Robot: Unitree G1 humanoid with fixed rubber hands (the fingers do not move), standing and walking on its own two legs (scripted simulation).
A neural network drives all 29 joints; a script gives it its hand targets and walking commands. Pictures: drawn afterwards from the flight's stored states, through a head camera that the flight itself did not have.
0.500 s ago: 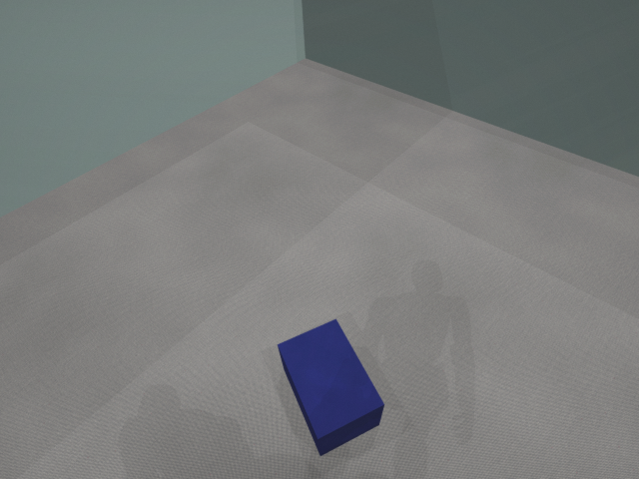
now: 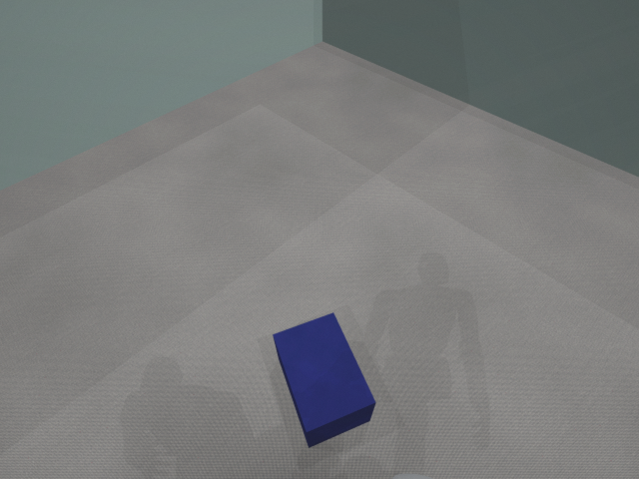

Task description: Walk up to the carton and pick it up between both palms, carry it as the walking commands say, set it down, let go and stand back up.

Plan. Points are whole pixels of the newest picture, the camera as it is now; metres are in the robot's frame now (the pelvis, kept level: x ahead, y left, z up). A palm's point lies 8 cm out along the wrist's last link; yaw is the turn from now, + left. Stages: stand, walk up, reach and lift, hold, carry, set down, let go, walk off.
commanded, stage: walk up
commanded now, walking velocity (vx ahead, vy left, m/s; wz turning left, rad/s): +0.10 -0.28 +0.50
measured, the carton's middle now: (321, 378) +0.48 +0.02 -0.69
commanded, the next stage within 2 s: stand in 1.86 s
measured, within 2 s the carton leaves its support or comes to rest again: neither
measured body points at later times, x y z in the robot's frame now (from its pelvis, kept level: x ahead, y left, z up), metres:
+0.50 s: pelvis +0.05 -0.11 -0.01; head +0.07 -0.10 +0.43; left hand -0.03 +0.11 -0.17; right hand +0.24 -0.32 -0.14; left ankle +0.02 -0.04 -0.75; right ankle +0.03 -0.20 -0.74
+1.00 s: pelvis +0.03 -0.06 -0.02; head +0.06 -0.04 +0.43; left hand -0.02 +0.22 -0.16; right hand +0.21 -0.29 -0.14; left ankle +0.01 +0.08 -0.76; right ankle +0.06 -0.25 -0.74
